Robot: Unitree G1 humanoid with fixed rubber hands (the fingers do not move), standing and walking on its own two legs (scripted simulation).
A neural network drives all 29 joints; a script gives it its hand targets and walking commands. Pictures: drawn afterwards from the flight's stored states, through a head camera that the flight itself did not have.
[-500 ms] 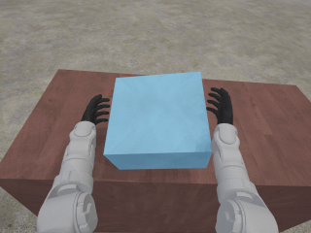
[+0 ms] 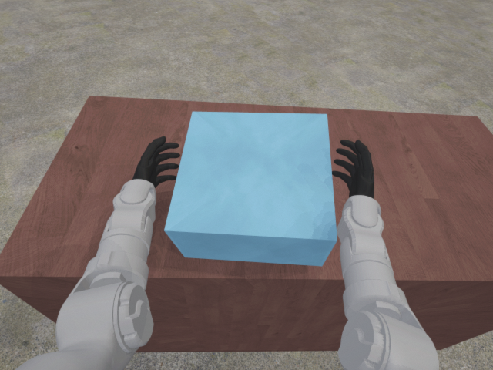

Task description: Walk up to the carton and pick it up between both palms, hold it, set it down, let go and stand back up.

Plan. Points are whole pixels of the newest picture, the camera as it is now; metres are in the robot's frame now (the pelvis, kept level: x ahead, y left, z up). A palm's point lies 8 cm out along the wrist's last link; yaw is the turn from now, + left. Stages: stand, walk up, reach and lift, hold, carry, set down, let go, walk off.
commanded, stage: set down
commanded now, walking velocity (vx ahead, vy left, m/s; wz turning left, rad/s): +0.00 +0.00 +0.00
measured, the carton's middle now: (255, 186) +0.47 -0.01 +0.01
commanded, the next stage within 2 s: none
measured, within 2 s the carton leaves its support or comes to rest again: rests again in 1.42 s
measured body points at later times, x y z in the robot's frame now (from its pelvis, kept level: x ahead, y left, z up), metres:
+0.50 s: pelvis +0.01 +0.00 +0.00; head +0.07 +0.02 +0.44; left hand +0.46 +0.18 +0.06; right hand +0.42 -0.18 +0.08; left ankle +0.00 +0.12 -0.75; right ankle -0.03 -0.14 -0.75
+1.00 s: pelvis +0.00 +0.00 +0.00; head +0.07 +0.03 +0.44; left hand +0.45 +0.19 +0.06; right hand +0.41 -0.18 +0.07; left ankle +0.00 +0.12 -0.75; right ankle -0.03 -0.14 -0.75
